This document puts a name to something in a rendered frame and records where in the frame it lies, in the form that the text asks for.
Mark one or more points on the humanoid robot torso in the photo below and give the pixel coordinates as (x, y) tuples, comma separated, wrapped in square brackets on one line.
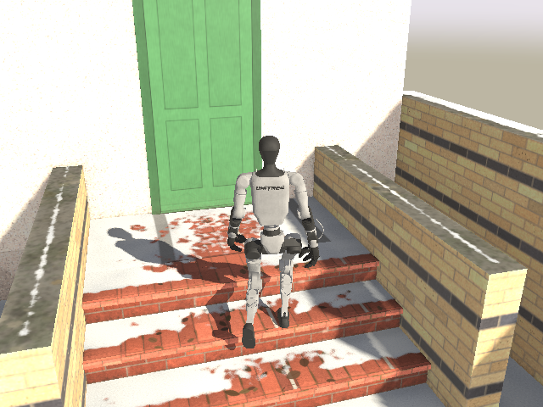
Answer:
[(270, 197)]

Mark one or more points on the robot right hand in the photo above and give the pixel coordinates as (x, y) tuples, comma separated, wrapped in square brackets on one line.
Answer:
[(313, 255)]

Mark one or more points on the robot right forearm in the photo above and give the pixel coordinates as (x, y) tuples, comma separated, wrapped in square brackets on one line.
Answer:
[(310, 230)]

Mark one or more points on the robot left forearm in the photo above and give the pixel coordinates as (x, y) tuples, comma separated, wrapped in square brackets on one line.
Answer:
[(234, 225)]

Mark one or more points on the robot left upper arm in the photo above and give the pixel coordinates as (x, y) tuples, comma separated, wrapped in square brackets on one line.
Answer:
[(242, 182)]

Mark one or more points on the robot right upper arm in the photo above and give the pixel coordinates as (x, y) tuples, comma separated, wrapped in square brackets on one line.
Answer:
[(297, 180)]

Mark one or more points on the robot left hand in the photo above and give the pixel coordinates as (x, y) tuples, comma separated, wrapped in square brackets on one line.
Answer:
[(238, 239)]

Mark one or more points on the robot left shin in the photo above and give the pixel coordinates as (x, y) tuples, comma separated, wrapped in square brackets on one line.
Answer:
[(252, 300)]

